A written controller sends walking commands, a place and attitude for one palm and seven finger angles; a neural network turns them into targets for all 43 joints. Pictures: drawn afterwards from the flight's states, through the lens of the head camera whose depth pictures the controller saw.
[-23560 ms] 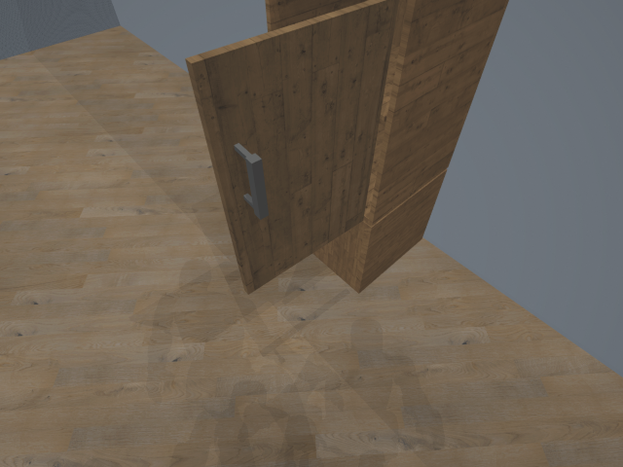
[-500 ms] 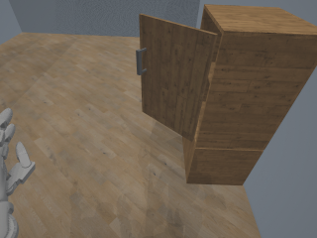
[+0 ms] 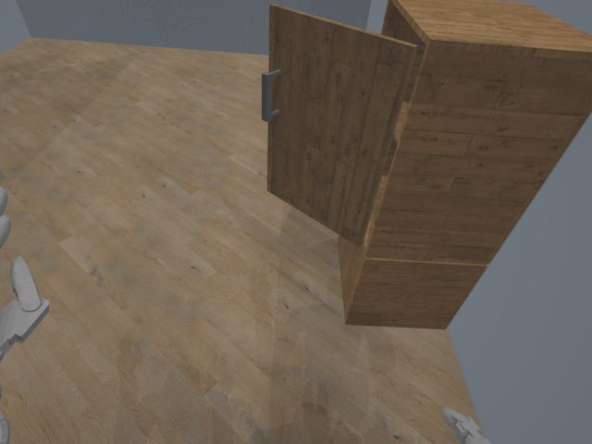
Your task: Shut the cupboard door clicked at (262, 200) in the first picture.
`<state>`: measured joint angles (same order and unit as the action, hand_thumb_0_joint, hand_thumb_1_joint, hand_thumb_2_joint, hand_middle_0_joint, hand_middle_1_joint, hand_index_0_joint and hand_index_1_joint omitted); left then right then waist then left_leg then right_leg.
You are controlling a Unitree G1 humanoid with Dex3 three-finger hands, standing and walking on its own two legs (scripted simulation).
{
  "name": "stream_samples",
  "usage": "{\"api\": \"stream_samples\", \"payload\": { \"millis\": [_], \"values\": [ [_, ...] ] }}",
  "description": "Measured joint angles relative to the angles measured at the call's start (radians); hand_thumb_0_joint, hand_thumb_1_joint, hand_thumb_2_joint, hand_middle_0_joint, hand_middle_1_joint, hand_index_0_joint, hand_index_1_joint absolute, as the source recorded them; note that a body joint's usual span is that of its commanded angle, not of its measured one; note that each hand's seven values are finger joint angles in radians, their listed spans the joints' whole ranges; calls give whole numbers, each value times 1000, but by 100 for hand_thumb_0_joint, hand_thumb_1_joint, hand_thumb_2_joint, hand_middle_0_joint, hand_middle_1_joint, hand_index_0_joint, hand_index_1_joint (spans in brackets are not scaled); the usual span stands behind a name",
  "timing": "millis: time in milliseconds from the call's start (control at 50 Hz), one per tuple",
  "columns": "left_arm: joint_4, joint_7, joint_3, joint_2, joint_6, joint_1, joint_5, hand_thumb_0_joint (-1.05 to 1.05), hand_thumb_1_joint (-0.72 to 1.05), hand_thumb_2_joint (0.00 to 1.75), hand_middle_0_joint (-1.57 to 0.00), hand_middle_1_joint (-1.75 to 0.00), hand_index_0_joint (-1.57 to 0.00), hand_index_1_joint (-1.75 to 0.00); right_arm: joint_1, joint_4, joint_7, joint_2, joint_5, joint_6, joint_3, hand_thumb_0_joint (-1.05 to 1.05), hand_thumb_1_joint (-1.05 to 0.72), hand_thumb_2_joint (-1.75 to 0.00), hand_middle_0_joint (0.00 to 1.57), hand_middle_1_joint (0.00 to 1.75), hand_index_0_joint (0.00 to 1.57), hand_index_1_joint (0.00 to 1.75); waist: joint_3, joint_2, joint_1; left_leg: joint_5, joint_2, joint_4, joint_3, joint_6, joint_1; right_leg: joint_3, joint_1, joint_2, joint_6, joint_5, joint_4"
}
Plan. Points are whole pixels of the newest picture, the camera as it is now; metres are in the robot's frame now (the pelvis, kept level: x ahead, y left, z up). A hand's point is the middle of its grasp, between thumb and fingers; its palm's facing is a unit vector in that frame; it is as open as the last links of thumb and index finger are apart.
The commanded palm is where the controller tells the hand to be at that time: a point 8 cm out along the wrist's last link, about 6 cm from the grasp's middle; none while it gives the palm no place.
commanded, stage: let the arm hang, fingers relaxed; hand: left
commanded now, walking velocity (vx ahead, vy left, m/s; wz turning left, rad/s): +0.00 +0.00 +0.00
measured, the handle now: (271, 95) +0.98 +0.15 +0.05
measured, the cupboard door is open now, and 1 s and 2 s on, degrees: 50 50 50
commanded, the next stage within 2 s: look to check the result in 1.12 s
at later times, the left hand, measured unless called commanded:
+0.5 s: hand out of the picture +0.05 +0.18 -0.16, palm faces +0.04 -0.98 -0.19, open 7.0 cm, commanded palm none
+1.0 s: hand out of the picture -0.04 +0.16 -0.16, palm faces +0.05 -0.99 -0.14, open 7.4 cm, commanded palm none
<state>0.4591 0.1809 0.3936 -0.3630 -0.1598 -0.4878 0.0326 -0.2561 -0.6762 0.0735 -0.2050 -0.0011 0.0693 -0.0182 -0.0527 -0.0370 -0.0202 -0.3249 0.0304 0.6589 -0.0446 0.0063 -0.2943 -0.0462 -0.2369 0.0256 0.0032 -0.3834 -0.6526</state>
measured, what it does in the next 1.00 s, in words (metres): stands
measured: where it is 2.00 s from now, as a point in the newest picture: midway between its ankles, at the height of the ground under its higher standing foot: outside the picture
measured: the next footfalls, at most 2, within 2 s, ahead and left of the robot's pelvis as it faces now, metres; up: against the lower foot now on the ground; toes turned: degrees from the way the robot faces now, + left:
none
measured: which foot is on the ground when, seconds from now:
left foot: down 0.00-1.00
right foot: down 0.00-1.00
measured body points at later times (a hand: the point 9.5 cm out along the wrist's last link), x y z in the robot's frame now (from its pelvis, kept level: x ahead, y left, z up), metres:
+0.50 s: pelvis +0.00 -0.01 +0.02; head +0.01 +0.01 +0.47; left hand +0.05 +0.23 -0.14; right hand -0.02 -0.24 -0.13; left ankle +0.01 +0.12 -0.72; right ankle +0.01 -0.11 -0.72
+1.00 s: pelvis -0.01 +0.01 +0.02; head -0.02 +0.02 +0.47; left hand -0.04 +0.22 -0.15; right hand -0.02 -0.20 -0.14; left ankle +0.01 +0.12 -0.72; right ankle +0.01 -0.11 -0.72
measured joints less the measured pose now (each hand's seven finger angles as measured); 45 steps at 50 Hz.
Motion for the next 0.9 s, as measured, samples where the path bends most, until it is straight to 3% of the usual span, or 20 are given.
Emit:
{"api": "stream_samples", "payload": {
  "millis": [60,100,140,160,220,280,320,400,600,900],
  "values": [
    [-147,-43,-32,-3,4,71,-35,1,89,90,-21,-30,-20,-30,9,-25,-34,-18,12,31,27,1,-90,-90,21,30,20,30,-8,15,13,0,-12,-17,5,3,-9,13,-46,-2,-4,-23,-82],
    [-374,-90,-113,24,81,163,-47,0,89,90,-20,-30,-20,-30,31,-56,-56,-43,27,9,37,1,-90,-90,21,30,20,30,-12,43,19,19,-23,-35,12,11,-21,27,-91,-7,-7,-84,-142],
    [-613,-122,-198,61,154,231,-50,0,90,90,-20,-30,-19,-30,53,-75,-64,-56,35,-23,34,1,-90,-90,21,30,20,30,6,61,28,33,-29,-47,10,13,-17,29,-93,-11,-5,-42,-87],
    [-717,-136,-240,73,178,249,-50,0,90,90,-20,-30,-19,-30,60,-78,-67,-55,32,-38,29,1,-90,-90,21,30,20,30,19,54,32,32,-35,-44,3,9,-13,31,-75,-8,-2,52,-13],
    [-1003,-169,-359,140,208,258,-54,1,90,90,-19,-30,-19,-30,65,-108,-78,-45,24,-72,23,1,-90,-90,21,30,20,30,44,52,60,13,-29,-36,3,-6,-2,30,-58,-15,15,69,7],
    [-1209,-187,-429,218,219,230,-54,1,91,90,-20,-30,-19,-30,40,-164,-79,-23,31,-98,18,1,-90,-90,20,30,20,30,65,33,74,43,-16,-67,16,-10,16,22,-33,-32,23,67,44],
    [-1265,-162,-381,244,185,235,-16,-4,96,89,-21,-30,-20,-30,8,-219,-73,1,29,-99,15,1,-91,-90,20,30,20,30,81,5,64,58,-12,-91,29,-14,23,10,-15,-37,25,85,82],
    [-1344,-156,-368,208,164,265,-36,-9,100,89,-21,-30,-21,-30,-45,-325,-65,36,29,-103,10,1,-91,-90,20,30,20,30,91,-8,34,82,-2,-150,41,-20,47,-2,23,-49,29,133,172],
    [-1535,-154,-372,162,176,211,-40,-2,93,90,-20,-30,-20,-30,-89,-427,-51,63,19,-95,15,1,-91,-90,20,30,20,30,88,36,40,113,-5,-225,16,-9,110,22,81,-48,18,175,252],
    [-1606,-153,-386,232,171,139,-47,0,91,90,-20,-30,-19,-30,-63,-438,-47,76,15,-84,20,0,-91,-90,20,30,20,30,67,35,18,127,-25,-238,-6,12,110,43,66,-27,-2,184,243]
  ]
}}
